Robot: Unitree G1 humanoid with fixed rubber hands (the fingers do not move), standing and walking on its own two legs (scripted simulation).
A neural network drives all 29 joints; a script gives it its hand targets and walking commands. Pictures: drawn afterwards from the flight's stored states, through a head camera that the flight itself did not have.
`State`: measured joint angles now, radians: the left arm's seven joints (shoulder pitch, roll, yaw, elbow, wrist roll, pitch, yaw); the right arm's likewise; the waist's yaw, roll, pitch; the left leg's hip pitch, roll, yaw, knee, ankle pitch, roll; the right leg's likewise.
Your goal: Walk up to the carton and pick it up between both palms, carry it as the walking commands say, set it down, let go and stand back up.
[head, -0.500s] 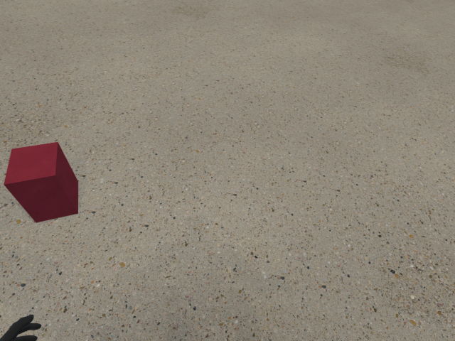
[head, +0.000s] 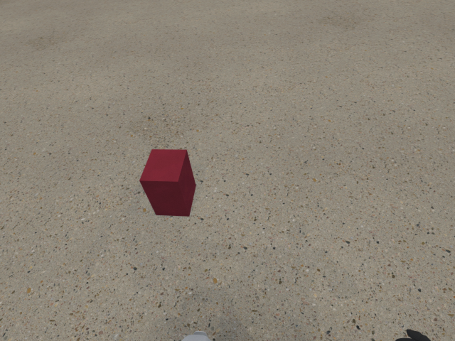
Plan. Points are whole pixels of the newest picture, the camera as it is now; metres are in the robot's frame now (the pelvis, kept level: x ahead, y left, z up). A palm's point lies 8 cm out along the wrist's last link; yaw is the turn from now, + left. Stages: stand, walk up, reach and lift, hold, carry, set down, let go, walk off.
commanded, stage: walk up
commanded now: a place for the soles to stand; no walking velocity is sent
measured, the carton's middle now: (170, 183) +0.96 +0.42 -0.62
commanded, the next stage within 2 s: none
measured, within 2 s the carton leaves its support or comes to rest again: neither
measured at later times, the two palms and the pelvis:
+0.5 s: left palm (39, 304) +0.21 +0.41 -0.08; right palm (369, 274) +0.30 -0.24 -0.10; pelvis +0.19 +0.07 -0.02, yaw +10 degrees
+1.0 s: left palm (23, 257) +0.32 +0.52 -0.11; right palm (294, 195) +0.48 -0.11 -0.08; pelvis +0.33 +0.19 -0.01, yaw +18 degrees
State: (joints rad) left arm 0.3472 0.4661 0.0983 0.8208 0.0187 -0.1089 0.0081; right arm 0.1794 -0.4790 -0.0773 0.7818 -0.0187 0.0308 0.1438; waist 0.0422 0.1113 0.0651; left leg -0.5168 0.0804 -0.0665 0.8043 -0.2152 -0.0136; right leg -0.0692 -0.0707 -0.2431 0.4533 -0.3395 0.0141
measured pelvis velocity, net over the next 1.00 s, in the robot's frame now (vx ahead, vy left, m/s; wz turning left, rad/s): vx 0.33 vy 0.19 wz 0.31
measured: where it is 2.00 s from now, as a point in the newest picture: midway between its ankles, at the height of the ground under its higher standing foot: (190, 283)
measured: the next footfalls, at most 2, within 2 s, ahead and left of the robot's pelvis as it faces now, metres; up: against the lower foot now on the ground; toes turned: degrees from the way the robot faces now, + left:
left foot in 0.12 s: +0.21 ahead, +0.17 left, +0.00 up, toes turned +7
right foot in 0.50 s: +0.33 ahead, -0.03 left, +0.00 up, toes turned +3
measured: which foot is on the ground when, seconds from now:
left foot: up 0.00-0.10, down 0.12-0.50, up 0.52-0.84, down 0.86-1.00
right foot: down 0.00-0.14, up 0.16-0.48, down 0.50-0.88, up 0.90-1.00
